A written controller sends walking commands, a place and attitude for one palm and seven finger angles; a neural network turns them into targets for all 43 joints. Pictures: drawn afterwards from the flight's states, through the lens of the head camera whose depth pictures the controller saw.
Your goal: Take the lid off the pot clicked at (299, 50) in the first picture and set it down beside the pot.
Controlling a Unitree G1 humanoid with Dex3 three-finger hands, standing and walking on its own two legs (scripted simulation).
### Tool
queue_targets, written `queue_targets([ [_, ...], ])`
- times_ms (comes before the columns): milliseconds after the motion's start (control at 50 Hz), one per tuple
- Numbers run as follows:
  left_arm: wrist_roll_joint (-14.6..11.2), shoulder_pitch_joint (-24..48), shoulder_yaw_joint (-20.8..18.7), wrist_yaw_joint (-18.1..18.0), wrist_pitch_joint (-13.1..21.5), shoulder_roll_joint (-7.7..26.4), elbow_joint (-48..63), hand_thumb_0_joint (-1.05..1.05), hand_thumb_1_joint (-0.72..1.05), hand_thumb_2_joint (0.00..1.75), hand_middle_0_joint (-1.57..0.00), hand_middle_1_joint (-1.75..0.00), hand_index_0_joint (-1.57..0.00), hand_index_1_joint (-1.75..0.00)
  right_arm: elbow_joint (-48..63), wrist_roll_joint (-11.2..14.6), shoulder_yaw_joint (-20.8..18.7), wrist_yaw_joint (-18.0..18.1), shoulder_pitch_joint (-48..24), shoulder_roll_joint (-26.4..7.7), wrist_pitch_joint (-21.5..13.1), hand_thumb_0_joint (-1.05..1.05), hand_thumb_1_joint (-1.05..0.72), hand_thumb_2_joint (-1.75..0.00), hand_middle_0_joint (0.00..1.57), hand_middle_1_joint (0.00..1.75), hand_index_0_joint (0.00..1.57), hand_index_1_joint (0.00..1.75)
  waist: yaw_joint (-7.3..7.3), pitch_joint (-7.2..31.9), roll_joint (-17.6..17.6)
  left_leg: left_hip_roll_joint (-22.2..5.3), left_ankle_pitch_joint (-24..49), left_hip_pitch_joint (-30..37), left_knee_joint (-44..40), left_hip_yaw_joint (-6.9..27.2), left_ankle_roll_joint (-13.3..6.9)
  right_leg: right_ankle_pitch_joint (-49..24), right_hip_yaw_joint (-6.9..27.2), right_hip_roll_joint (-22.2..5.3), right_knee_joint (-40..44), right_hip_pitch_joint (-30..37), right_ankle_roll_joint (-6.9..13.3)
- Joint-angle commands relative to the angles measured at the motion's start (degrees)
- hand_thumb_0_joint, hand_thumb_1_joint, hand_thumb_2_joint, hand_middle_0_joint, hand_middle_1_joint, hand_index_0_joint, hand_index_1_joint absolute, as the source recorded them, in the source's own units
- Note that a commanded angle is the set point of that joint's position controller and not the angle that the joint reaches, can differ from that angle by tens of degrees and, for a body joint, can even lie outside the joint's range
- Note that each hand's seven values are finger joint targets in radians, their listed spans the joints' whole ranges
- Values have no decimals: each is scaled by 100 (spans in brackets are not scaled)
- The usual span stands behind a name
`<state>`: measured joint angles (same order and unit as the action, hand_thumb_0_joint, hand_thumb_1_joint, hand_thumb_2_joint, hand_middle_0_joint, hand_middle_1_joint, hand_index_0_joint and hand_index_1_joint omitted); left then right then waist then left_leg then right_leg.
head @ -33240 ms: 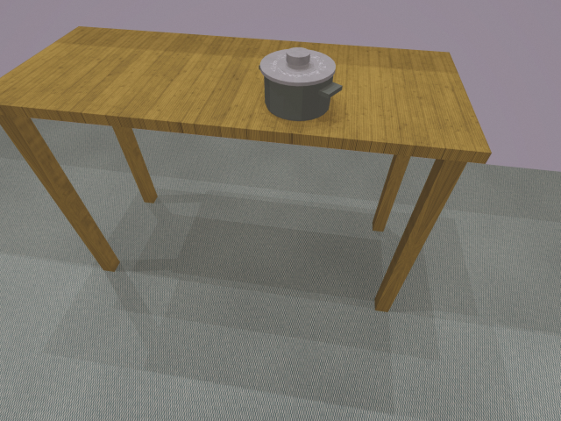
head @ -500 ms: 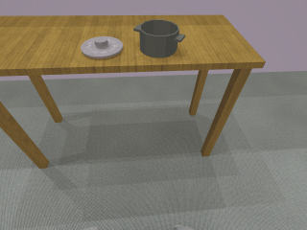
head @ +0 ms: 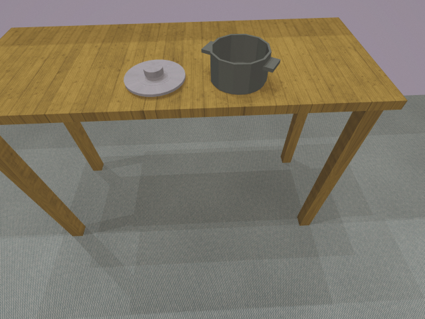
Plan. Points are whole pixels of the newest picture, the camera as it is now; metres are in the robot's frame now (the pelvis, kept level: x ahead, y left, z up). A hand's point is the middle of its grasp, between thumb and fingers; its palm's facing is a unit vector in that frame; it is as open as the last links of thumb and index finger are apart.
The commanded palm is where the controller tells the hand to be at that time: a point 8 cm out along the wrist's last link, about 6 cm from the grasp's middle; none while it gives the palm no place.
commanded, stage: stop stepping back and stand still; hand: left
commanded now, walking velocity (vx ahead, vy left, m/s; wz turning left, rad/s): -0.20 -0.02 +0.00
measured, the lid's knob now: (153, 69) +0.71 +0.20 +0.08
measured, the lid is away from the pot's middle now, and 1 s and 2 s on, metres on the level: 0.24 0.24 0.24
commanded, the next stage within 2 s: let the arm hang, fingers relaxed in 0.20 s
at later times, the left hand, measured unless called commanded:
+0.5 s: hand out of the picture +0.04 +0.16 -0.17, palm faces +0.02 -0.98 -0.20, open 7.3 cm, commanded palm none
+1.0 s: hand out of the picture -0.07 +0.15 -0.17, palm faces +0.03 -0.99 -0.14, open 7.3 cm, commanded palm none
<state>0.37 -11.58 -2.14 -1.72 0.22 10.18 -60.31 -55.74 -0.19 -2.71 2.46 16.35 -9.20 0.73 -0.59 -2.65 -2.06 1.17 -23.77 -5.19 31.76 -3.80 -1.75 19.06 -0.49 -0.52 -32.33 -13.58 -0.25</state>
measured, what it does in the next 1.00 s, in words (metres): shifts its weight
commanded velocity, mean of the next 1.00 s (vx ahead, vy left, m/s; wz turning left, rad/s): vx -0.03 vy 0.00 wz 0.00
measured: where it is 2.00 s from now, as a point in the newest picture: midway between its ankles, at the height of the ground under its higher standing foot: outside the picture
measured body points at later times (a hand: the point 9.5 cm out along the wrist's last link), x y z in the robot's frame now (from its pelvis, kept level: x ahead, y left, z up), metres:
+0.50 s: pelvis -0.02 -0.01 +0.00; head +0.01 -0.01 +0.45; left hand +0.04 +0.22 -0.15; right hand -0.03 -0.22 -0.16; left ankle -0.11 +0.08 -0.73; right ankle -0.02 -0.12 -0.73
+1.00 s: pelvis -0.06 +0.00 +0.01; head -0.04 +0.00 +0.46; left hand -0.08 +0.20 -0.16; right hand -0.11 -0.20 -0.15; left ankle -0.11 +0.08 -0.73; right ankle -0.02 -0.12 -0.73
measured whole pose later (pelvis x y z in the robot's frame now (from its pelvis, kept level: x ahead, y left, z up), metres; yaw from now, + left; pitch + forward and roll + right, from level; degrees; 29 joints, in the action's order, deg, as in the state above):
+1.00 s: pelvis -0.06 +0.00 +0.01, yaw +0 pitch -1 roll -1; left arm 0.6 -15.7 -1.2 -1.8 -0.5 5.9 -68.2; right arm -64.2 -0.7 -1.4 2.4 21.9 -5.2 0.0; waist -0.8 -3.3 -0.2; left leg 0.3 -19.4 -4.8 25.4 -4.4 -2.4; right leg 10.6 -1.4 0.3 -25.1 -13.1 0.1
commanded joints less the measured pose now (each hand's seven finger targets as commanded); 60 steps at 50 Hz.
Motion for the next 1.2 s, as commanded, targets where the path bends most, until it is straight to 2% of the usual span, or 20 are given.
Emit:
queue_targets([
  [0,-20,-112,-69,-102,0,646,106,0,90,90,-20,-30,-20,-30,56,4,-125,35,541,-327,-26,0,-90,-90,20,30,20,30,-106,12,696,-698,3198,-274,-639,391,50,-4250,526,-675,269,452,398],
  [80,-54,-77,-159,-148,-38,672,190,0,90,90,-20,-30,-20,-30,-31,-18,-163,116,613,-493,-22,0,-90,-90,20,30,20,30,-65,656,91,-930,5451,354,-485,403,21,-4061,262,-540,-96,562,268],
  [120,-50,-15,-190,-146,-61,678,250,0,90,90,-20,-30,-20,-30,-40,-24,-200,135,620,-556,6,0,-90,-90,20,30,20,30,-64,817,-133,-1026,5988,601,-402,421,-28,-3626,161,-466,-204,419,239],
  [140,-40,83,-185,-148,-81,636,290,0,90,90,-20,-30,-20,-30,-43,-23,-202,135,622,-533,14,0,-90,-90,20,30,20,30,-92,739,-280,-1094,6077,650,-479,453,-76,-3075,103,-393,-229,247,203],
  [180,-23,210,-173,-118,-128,535,336,0,90,90,-20,-30,-20,-30,-66,-50,-187,131,577,-501,26,0,-90,-90,20,30,20,30,-84,505,-413,-1222,5510,500,-657,568,-216,-1779,76,-258,-168,29,140],
  [200,-11,228,-165,-105,-139,486,310,0,90,90,-20,-30,-20,-30,-70,-64,-182,124,516,-477,22,0,-90,-90,20,30,20,30,-61,342,-371,-1238,4944,305,-744,596,-258,-1451,86,-232,-68,25,138],
  [220,-4,234,-154,-90,-140,465,282,0,90,90,-20,-30,-20,-30,-72,-70,-156,122,492,-452,15,0,-90,-90,20,30,20,30,-33,226,-238,-1191,4250,15,-806,618,-244,-1534,142,-247,107,184,161],
  [240,4,147,-139,-83,-132,443,242,0,90,90,-20,-30,-20,-30,-66,-67,-141,112,457,-393,5,0,-90,-90,20,30,20,30,8,155,-67,-1077,3441,-199,-862,556,-177,-1942,212,-307,342,339,198],
  [260,10,94,-129,-84,-100,440,186,0,90,90,-20,-30,-20,-30,-86,-65,-128,110,507,-330,-12,0,-90,-90,20,30,20,30,-11,151,129,-913,3104,-292,-776,463,-73,-2707,382,-444,450,503,282],
  [280,-7,52,-122,-94,-63,454,159,0,90,90,-20,-30,-20,-30,-129,-54,-112,114,638,-279,-26,0,-90,-90,20,30,20,30,-60,269,180,-811,3198,-266,-700,385,10,-3433,472,-585,407,678,370],
  [300,-12,18,-130,-106,-33,498,116,0,90,90,-20,-30,-20,-30,-183,-36,-120,117,724,-225,-53,0,-90,-90,20,30,20,30,-77,466,6,-746,3642,-166,-604,340,51,-4123,500,-694,273,852,394],
  [320,-28,-33,-147,-120,-11,550,93,0,90,90,-20,-30,-20,-30,-212,-25,-120,123,779,-230,-57,0,-90,-90,20,30,20,30,-84,715,59,-764,3958,-50,-530,299,81,-4469,475,-713,168,1014,406],
  [360,-43,-17,-112,-132,-3,464,56,0,90,90,-20,-30,-20,-30,-271,-14,-123,124,761,-251,-50,0,-90,-90,20,30,20,30,-85,698,225,-807,3720,79,-628,331,72,-4018,389,-635,295,887,385],
  [460,-29,-64,-61,-124,2,325,-74,0,90,90,-20,-30,-20,-30,-399,-34,-95,114,782,-189,-57,0,-90,-90,20,30,20,30,-91,282,158,-822,3342,110,-818,321,24,-3356,334,-521,548,622,329],
  [660,-3,-178,2,-63,-27,226,-331,0,90,90,-20,-30,-20,-30,-580,-58,-16,51,799,-98,-69,0,-90,-90,20,30,20,30,-62,-425,164,-782,1139,-506,-1309,460,-112,-1384,429,-375,1094,330,257],
  [740,3,-278,19,-56,-21,217,-414,0,90,90,-20,-30,-20,-30,-618,-55,-1,24,851,-85,-72,0,-90,-90,20,30,20,30,-47,-564,206,-732,615,-691,-1396,496,-139,-778,502,-365,1261,227,244],
  [840,2,-426,38,-56,4,158,-512,0,90,90,-20,-30,-20,-30,-674,-47,14,24,970,-67,-95,0,-90,-90,20,30,20,30,-54,-453,218,-732,638,-658,-1385,512,-158,-785,501,-369,1242,204,242],
  [900,-8,-522,45,-55,25,98,-579,0,90,90,-20,-30,-20,-30,-703,-47,24,38,1018,-43,-132,0,-90,-90,20,30,20,30,-41,-295,171,-767,929,-591,-1336,529,-167,-1115,444,-386,1114,273,241],
  [980,-1,-602,53,-62,25,-12,-629,0,90,90,-20,-30,-20,-30,-742,-46,38,60,1094,4,-146,0,-90,-90,20,30,20,30,-37,-445,24,-828,1017,-663,-1396,592,-177,-1204,367,-365,994,153,233],
  [1180,8,-754,41,-68,33,-142,-699,0,90,90,-20,-30,-20,-30,-768,-39,34,99,1177,67,-194,0,-90,-90,20,30,20,30,-19,-394,43,-883,1623,-599,-1309,614,-207,-1546,263,-369,767,122,187],
])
